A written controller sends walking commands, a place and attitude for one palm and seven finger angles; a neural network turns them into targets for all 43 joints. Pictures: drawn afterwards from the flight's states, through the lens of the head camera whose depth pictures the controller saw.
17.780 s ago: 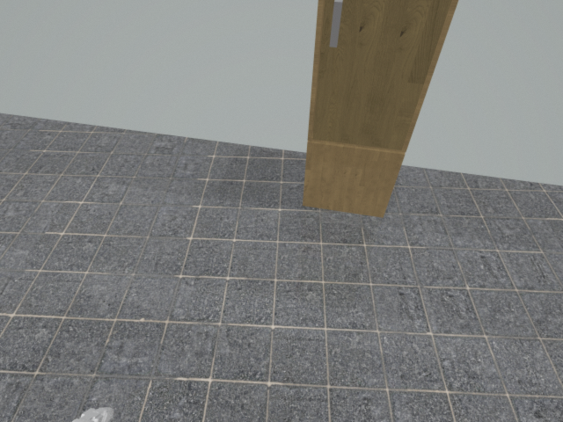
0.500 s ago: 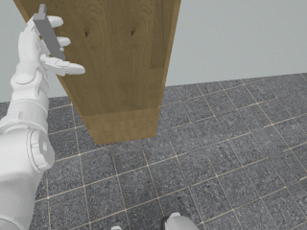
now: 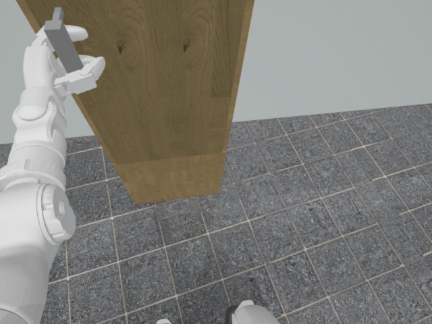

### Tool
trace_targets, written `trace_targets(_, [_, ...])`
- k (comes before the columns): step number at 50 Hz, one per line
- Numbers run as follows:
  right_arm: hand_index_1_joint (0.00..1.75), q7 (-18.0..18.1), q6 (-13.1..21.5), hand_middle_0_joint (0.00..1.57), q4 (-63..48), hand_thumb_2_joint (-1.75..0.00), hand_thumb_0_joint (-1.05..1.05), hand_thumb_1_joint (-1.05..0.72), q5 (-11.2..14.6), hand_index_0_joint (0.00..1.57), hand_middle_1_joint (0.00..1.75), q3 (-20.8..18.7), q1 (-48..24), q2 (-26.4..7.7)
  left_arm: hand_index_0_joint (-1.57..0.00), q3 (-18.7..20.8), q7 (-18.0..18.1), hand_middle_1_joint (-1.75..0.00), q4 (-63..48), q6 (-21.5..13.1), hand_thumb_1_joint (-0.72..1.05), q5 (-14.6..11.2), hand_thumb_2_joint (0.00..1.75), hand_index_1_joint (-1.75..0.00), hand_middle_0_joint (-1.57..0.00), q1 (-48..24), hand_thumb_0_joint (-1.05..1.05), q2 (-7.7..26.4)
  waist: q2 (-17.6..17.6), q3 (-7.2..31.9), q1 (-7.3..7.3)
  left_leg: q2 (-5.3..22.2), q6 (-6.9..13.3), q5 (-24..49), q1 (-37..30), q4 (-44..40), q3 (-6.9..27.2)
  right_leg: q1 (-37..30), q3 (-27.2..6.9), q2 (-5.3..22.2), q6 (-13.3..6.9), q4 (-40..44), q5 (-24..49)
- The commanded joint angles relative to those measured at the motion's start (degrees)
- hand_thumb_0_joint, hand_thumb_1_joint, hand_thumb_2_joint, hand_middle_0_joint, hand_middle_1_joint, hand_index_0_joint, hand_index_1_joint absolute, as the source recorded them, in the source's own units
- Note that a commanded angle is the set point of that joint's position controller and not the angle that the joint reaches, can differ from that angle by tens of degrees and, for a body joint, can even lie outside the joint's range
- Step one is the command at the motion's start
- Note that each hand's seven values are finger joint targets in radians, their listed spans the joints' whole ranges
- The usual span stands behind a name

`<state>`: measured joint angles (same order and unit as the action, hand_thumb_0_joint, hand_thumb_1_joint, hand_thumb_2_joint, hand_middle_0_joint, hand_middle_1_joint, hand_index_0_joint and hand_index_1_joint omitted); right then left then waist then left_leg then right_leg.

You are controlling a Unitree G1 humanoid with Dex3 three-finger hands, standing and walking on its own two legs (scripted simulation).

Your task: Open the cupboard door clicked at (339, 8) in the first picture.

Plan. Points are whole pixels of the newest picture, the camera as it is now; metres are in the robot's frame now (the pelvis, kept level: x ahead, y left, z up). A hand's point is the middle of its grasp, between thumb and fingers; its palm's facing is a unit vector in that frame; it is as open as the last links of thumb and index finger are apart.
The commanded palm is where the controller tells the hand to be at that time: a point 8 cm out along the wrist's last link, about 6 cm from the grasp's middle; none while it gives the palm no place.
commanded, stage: close the thumb around the handle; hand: left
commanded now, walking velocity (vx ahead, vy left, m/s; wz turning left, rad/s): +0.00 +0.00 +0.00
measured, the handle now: (71, 51) +0.58 +0.20 +0.14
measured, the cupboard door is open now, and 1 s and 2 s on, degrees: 0 21 48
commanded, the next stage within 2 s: pull the door open along its arc in 0.20 s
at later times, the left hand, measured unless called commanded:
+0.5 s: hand (84, 72) +0.53 +0.18 +0.13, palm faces +0.04 -1.00 +0.00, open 5.7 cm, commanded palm +0.48 +0.22 +0.13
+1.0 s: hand (110, 119) +0.42 +0.13 +0.13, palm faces +0.36 -0.93 +0.06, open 6.1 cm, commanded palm +0.39 +0.17 +0.13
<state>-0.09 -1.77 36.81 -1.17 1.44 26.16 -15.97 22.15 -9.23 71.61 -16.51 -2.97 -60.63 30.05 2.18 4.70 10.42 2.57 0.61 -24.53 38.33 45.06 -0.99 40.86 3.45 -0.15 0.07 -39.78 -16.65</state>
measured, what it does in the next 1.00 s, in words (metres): stands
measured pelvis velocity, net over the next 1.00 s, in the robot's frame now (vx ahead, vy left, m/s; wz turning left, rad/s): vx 0.01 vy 0.00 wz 0.01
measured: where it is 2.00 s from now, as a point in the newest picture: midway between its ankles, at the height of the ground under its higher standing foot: outside the picture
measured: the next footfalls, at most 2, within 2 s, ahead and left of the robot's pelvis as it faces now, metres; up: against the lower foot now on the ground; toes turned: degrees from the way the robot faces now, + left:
none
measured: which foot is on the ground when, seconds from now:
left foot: down 0.00-1.00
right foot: down 0.00-1.00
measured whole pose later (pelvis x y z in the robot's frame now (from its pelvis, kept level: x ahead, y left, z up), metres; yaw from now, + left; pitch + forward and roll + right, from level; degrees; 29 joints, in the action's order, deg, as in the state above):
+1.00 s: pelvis +0.01 +0.00 +0.01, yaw +1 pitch +9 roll -1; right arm -1.1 -0.5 34.8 -1.1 -0.2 13.3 -12.8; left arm 9.0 21.6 26.1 -3.2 -2.6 -28.5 0.1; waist 2.9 5.4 1.7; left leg 1.2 0.7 -22.7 24.2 38.0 -1.6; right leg 27.9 2.7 0.9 0.5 -35.3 -16.3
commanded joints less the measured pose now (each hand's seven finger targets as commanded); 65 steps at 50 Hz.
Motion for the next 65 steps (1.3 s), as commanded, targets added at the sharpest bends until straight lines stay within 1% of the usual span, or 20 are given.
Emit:
trace_targets(1, [0.30, 0.53, 0.98, 0.20, -2.45, -0.90, 0.00, -0.90, -0.07, 0.20, 0.30, -3.37, 10.31, -9.66, -0.40, 0.65, -0.78, -1.35, -13.72, -4.08, 0.90, -0.56, 0.90, -1.35, -0.40, -28.36, 0.00, 12.51, 5.99, 26.09, 1.07, -1.59, 0.57, 28.04, -14.22, -3.59, 2.56, -15.02, -1.43, -2.12, -1.17, 0.98, 22.91])
trace_targets(3, [0.30, 0.41, 0.95, 0.20, -2.30, -0.90, 0.00, -0.90, -0.13, 0.20, 0.30, -3.53, 10.43, -9.62, -0.40, 0.81, -0.82, -1.35, -13.51, -4.06, 0.90, -0.78, 0.90, -1.35, -0.40, -27.38, 0.00, 12.05, 4.31, 27.01, 1.01, -1.46, 0.53, 28.75, -14.58, -3.38, 2.61, -15.30, -1.31, -2.21, -0.96, 1.03, 23.49])
trace_targets(9, [0.30, 0.33, 0.82, 0.20, -2.42, -0.90, 0.00, -0.90, -0.06, 0.20, 0.30, -3.47, 9.85, -9.52, -0.40, -0.07, -0.82, -1.35, -14.08, -4.09, 0.90, -0.95, 0.90, -1.35, -0.40, -27.28, 0.00, 11.02, 4.91, 25.83, 1.15, -1.53, 0.61, 28.38, -14.40, -3.53, 2.22, -15.29, -1.51, -2.24, -0.96, 1.30, 23.75])
trace_targets(10, [0.30, 0.49, 0.71, 0.20, -2.33, -0.90, 0.00, -0.90, 0.00, 0.20, 0.30, -3.60, 10.14, -9.75, -0.40, 1.34, -0.65, -1.35, -13.41, -3.96, 0.90, -0.83, 0.90, -1.35, -0.40, -26.64, 0.00, 12.85, 2.79, 25.29, 1.06, -1.45, 0.76, 27.69, -13.08, -3.61, 2.22, -16.00, -1.50, -2.24, -0.89, 1.30, 23.74])
trace_targets(12, [0.30, 0.50, 0.74, 0.20, -2.36, -0.90, 0.00, -0.90, -0.06, 0.20, 0.30, -3.49, 9.93, -9.65, -0.40, 0.44, -0.70, -1.35, -13.89, -4.12, 0.90, -0.85, 0.90, -1.35, -0.40, -27.62, 0.00, 11.80, 4.88, 25.50, 1.21, -1.53, 0.64, 28.07, -14.03, -3.78, 2.36, -15.28, -1.53, -2.21, -0.93, 1.30, 23.58])
trace_targets(14, [0.30, 0.52, 0.66, 0.20, -2.39, -0.90, 0.00, -0.90, -0.02, 0.20, 0.30, -3.51, 10.12, -9.78, -0.40, 2.08, -0.71, -1.35, -13.37, -4.07, 0.90, -0.71, 0.90, -1.35, -0.40, -26.04, 0.00, 13.86, 4.31, 26.01, 0.57, -1.52, 0.65, 28.65, -13.48, -3.79, 2.13, -16.61, -1.63, -2.13, -0.99, 1.18, 24.48])
trace_targets(16, [0.30, 0.76, 0.56, 0.20, -2.34, -0.90, 0.00, -0.90, -0.05, 0.20, 0.30, -3.37, 10.11, -9.95, -0.40, 2.23, -0.71, -1.35, -13.02, -3.95, 0.90, -0.44, 0.90, -1.35, -0.40, -28.54, 0.00, 14.89, 3.70, 25.05, 1.55, -1.57, 0.91, 27.45, -12.55, -3.56, 2.09, -16.21, -1.84, -2.12, -0.94, 1.19, 24.29])
trace_targets(23, [0.30, 0.32, 0.50, 0.20, -4.54, -0.90, 0.00, -0.90, 0.32, 0.20, 0.30, -3.60, 8.70, -9.53, -0.40, 2.32, -1.86, -1.35, -15.69, -3.89, 0.90, -2.21, 0.90, -1.35, -0.40, -18.44, 0.00, 11.96, 3.60, 27.59, -1.77, -1.60, 0.60, 29.61, -13.21, -4.32, 1.36, -19.56, -1.60, -2.12, -1.18, 0.87, 26.00])
trace_targets(31, [0.30, -0.47, 0.02, 0.20, -8.20, -0.90, 0.00, -0.90, 1.58, 0.20, 0.30, -4.54, 4.53, -8.68, -0.40, 0.96, -1.38, -1.35, -30.97, -1.78, 0.90, -5.26, 0.90, -1.35, -0.40, -1.64, 0.00, 6.57, 2.99, 28.68, -5.94, -0.92, 0.68, 38.86, -16.74, -5.90, 0.57, -24.52, -1.39, -2.05, -1.58, 1.24, 31.30])
trace_targets(39, [0.30, -1.07, 1.86, 0.20, -10.79, -0.90, 0.00, -0.90, 2.84, 0.20, 0.30, -4.42, -2.52, -6.38, -0.40, -3.80, 1.63, -1.35, -51.13, 3.48, 0.90, -7.74, 0.90, -1.35, -0.40, 20.25, 0.00, -3.74, -0.16, 22.97, -9.16, -0.60, 0.42, 40.74, -18.35, -9.50, -0.70, -29.88, -0.83, -1.21, -1.47, 3.19, 33.65])
trace_targets(40, [0.30, -1.28, 2.43, 0.20, -11.26, -0.90, 0.00, -0.90, 2.96, 0.20, 0.30, -4.23, -5.42, -5.07, -0.40, 1.38, 8.77, -1.35, -55.67, 4.71, 0.90, -10.22, 0.90, -1.35, -0.40, 18.43, 0.00, -5.83, -0.96, 21.19, -11.84, -1.32, -0.45, 37.67, -17.01, -9.98, -0.56, -29.38, 0.39, -1.72, -1.23, 4.47, 30.86])
trace_targets(43, [0.30, -1.76, 3.53, 0.20, -9.61, -0.90, 0.00, -0.90, 2.01, 0.20, 0.30, -4.17, -7.92, -4.33, -0.40, -4.62, 20.71, -1.35, -59.98, 7.64, 0.90, -6.26, 0.90, -1.35, -0.40, 20.65, 0.00, -14.49, -1.59, 17.59, -10.11, -1.32, -1.15, 33.64, -17.31, -11.10, -0.58, -28.29, 0.86, -1.51, -1.13, 4.90, 27.40])
trace_targets(45, [0.30, -1.55, 3.41, 0.20, -8.31, -0.90, 0.00, -0.90, 0.95, 0.20, 0.30, -4.18, -8.88, -3.85, -0.40, -7.42, 27.22, -1.35, -61.76, 8.97, 0.90, -2.71, 0.90, -1.35, -0.40, 14.74, 0.00, -17.51, -0.39, 17.68, -9.04, -1.53, -1.39, 31.22, -18.45, -11.08, -0.42, -27.17, 0.71, -1.18, -1.19, 4.94, 25.34])
trace_targets(46, [0.30, -1.12, 3.32, 0.20, -7.73, -0.90, 0.00, -0.90, 0.31, 0.20, 0.30, -4.15, -9.36, -3.72, -0.40, -7.93, 30.72, -1.35, -61.40, 9.55, 0.90, -0.88, 0.90, -1.35, -0.40, 11.26, 0.00, -18.07, -2.57, 17.40, -8.47, -1.62, -1.16, 29.56, -18.32, -11.03, -0.13, -27.19, 0.45, -1.01, -1.18, 5.26, 24.30])
trace_targets(48, [0.30, -0.47, 3.04, 0.20, -6.47, -0.90, 0.00, -0.90, -0.58, 0.20, 0.30, -3.78, -11.16, -2.90, -0.40, -11.14, 37.08, -1.35, -57.56, 11.24, 0.90, 2.73, 0.90, -1.35, -0.40, 5.47, 0.00, -22.22, -2.53, 15.52, -7.28, -1.93, -1.24, 25.36, -17.37, -11.43, 0.27, -25.33, 0.37, -0.36, -1.16, 5.58, 20.19])
trace_targets(51, [0.30, 0.33, 2.98, 0.20, -5.06, -0.90, 0.00, -0.90, -2.19, 0.20, 0.30, -3.88, -11.75, -2.36, -0.40, -13.62, 43.18, -1.35, -53.34, 11.82, 0.90, 6.99, 0.90, -1.35, -0.40, 1.06, 0.00, -25.07, -4.85, 17.98, -6.75, -2.23, -1.06, 23.76, -17.72, -10.97, 0.52, -24.73, 0.09, -0.11, -1.28, 5.77, 18.05])
trace_targets(53, [0.30, 0.63, 2.82, 0.20, -4.49, -0.90, 0.00, -0.90, -2.72, 0.20, 0.30, -3.76, -11.80, -1.99, -0.40, -16.31, 44.28, -1.35, -50.24, 11.49, 0.90, 8.48, 0.90, -1.35, -0.40, -0.72, 0.00, -27.53, -4.31, 17.73, -6.13, -2.54, -1.13, 23.16, -17.60, -10.66, 0.38, -23.72, 0.07, 0.06, -1.29, 5.58, 17.81])
trace_targets(56, [0.30, 1.40, 2.69, 0.20, -3.99, -0.90, 0.00, -0.90, -3.16, 0.20, 0.30, -4.04, -11.26, -1.83, -0.40, -17.12, 43.52, -1.35, -49.52, 9.06, 0.90, 9.81, 0.90, -1.35, -0.40, -4.53, 0.00, -26.74, -4.54, 20.28, -5.48, -2.69, -0.87, 23.38, -18.14, -9.93, 0.43, -24.17, -0.34, 0.16, -1.33, 5.31, 18.79])
trace_targets(59, [0.30, 1.91, 3.02, 0.20, -3.74, -0.90, 0.00, -0.90, -3.08, 0.20, 0.30, -3.94, -11.15, -1.52, -0.40, -16.83, 41.83, -1.35, -47.82, 7.25, 0.90, 8.95, 0.90, -1.35, -0.40, -5.96, 0.00, -26.25, -2.47, 20.99, -5.64, -2.88, -0.80, 23.56, -18.09, -9.64, 0.16, -24.78, -0.62, 0.28, -1.33, 5.09, 20.00])
trace_targets(65, [0.30, 2.40, 3.86, 0.20, -2.72, -0.90, 0.00, -0.90, -2.64, 0.20, 0.30, -3.87, -10.36, -1.86, -0.40, -14.14, 40.05, -1.35, -44.64, 4.71, 0.90, 6.26, 0.90, -1.35, -0.40, -7.33, 0.00, -23.98, -3.76, 20.58, -5.64, -3.28, -0.32, 21.12, -16.52, -10.28, -0.02, -26.65, -1.12, 0.19, -1.07, 6.19, 19.24])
